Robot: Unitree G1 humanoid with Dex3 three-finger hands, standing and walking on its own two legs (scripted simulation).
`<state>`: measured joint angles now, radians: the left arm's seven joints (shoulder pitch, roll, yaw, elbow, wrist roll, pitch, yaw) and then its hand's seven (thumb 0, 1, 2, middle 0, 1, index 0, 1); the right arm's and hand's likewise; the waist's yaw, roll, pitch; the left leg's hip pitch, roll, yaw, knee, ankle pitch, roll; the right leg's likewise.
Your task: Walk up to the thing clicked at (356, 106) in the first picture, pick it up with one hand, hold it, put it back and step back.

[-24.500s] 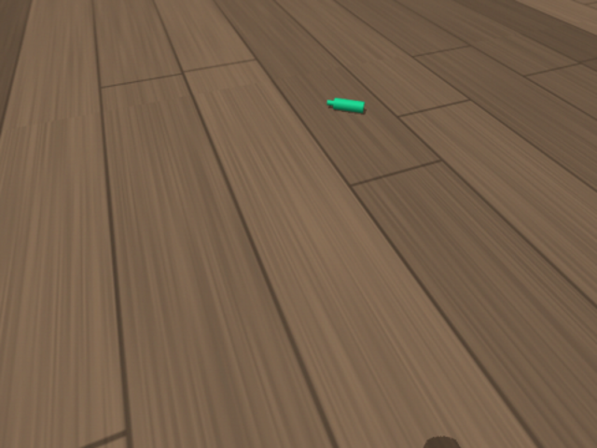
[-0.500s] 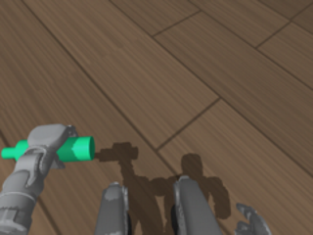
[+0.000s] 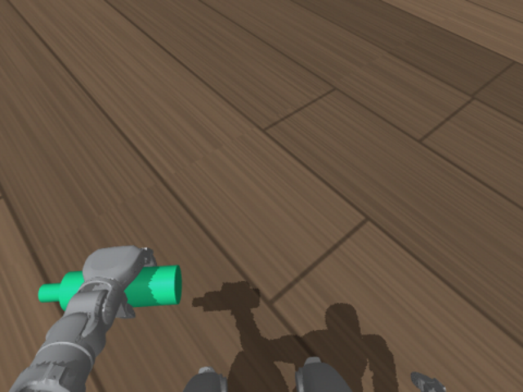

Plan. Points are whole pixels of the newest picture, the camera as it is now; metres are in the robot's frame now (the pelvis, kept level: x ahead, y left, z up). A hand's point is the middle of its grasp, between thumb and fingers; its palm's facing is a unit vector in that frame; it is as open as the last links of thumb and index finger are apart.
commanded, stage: lift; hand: left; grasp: from above
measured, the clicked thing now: (112, 288) +0.34 +0.26 -0.10
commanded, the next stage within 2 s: hold in 0.22 s
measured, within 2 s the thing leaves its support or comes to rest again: neither
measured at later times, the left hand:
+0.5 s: hand (114, 269) +0.34 +0.23 -0.03, palm faces -0.48 -0.05 -0.88, open 9.6 cm
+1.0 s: hand (112, 264) +0.33 +0.22 +0.01, palm faces -0.48 -0.04 -0.88, open 9.6 cm
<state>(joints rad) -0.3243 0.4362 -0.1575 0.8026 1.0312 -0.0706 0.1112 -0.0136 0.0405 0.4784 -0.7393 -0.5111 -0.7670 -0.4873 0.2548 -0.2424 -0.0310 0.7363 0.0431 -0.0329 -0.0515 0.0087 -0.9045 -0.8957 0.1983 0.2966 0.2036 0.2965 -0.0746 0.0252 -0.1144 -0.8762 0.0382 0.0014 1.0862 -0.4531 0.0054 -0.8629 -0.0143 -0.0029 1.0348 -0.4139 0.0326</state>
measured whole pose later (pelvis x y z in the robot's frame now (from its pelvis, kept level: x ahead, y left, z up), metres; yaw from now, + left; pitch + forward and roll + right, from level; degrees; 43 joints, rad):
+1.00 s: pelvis +0.04 +0.00 +0.06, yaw -1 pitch +5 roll +0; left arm -0.24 0.41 -0.19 0.68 1.02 -0.07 0.00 -0.02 0.03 0.52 -0.74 -0.50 -0.76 -0.48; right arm 0.24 -0.25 -0.05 0.70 0.05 0.05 -0.05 0.01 -0.90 -0.89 0.20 0.30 0.20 0.30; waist -0.03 0.03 -0.05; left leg -0.42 0.02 0.04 0.65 -0.32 0.00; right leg -0.43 -0.03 0.02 0.64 -0.30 0.03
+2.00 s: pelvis +0.03 +0.00 +0.07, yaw -1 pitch +1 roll +0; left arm -0.20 0.42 -0.20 0.59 1.00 -0.07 -0.08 -0.02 0.02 0.54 -0.71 -0.58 -0.73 -0.56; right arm 0.18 -0.24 -0.02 0.68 0.07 0.06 -0.07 0.01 -0.91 -0.90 0.20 0.30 0.20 0.30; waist 0.00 0.04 -0.01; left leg -0.29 0.02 0.04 0.52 -0.25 0.00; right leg -0.31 -0.03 0.03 0.53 -0.23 0.03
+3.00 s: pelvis -0.02 +0.00 -0.08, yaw +0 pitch +26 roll -3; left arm -0.61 0.45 -0.10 1.16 1.22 -0.13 0.36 -0.02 0.01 0.59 -0.66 -0.68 -0.68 -0.66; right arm 0.25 -0.27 -0.08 0.74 -0.03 0.03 -0.03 0.01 -0.90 -0.89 0.20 0.30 0.20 0.30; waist -0.13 0.01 -0.17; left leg -1.34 0.03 -0.02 1.42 -0.54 0.01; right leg -1.32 -0.02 0.00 1.37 -0.51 0.04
